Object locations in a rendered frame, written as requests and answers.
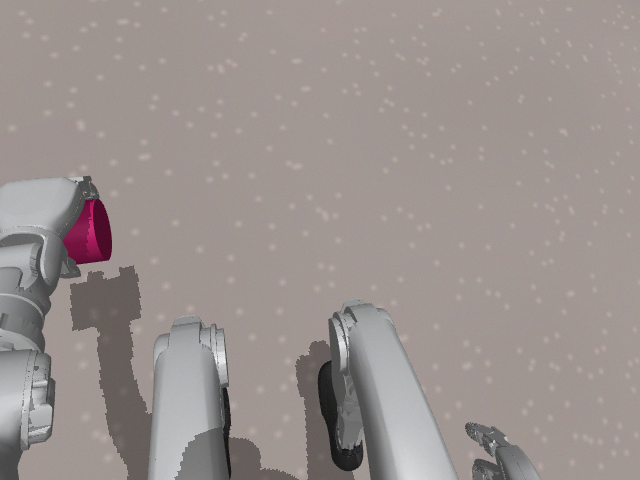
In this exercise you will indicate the right robot foot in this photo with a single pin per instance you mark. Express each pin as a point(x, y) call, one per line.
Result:
point(347, 460)

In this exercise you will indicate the left robot arm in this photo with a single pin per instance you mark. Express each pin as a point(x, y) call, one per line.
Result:
point(30, 266)

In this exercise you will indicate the right robot hand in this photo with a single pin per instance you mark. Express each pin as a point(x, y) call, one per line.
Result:
point(512, 462)

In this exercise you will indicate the can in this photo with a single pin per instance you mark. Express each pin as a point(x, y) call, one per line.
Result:
point(90, 240)

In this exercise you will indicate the left robot hand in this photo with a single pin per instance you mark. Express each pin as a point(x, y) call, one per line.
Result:
point(53, 204)

